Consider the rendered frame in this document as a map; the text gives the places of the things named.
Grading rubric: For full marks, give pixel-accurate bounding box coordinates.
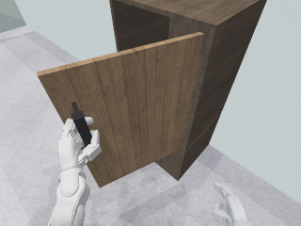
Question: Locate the cupboard door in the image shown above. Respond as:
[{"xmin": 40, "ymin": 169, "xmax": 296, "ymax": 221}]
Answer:
[{"xmin": 37, "ymin": 32, "xmax": 204, "ymax": 188}]

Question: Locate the robot right hand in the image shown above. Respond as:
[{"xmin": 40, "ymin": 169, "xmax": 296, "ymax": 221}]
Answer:
[{"xmin": 212, "ymin": 182, "xmax": 249, "ymax": 226}]

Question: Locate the robot left forearm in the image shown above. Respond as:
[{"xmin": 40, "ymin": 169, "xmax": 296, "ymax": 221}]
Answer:
[{"xmin": 47, "ymin": 168, "xmax": 90, "ymax": 226}]

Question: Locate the handle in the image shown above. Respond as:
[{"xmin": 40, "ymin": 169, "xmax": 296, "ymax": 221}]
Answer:
[{"xmin": 71, "ymin": 102, "xmax": 92, "ymax": 146}]

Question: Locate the robot left hand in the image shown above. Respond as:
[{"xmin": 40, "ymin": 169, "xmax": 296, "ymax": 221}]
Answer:
[{"xmin": 57, "ymin": 117, "xmax": 102, "ymax": 172}]

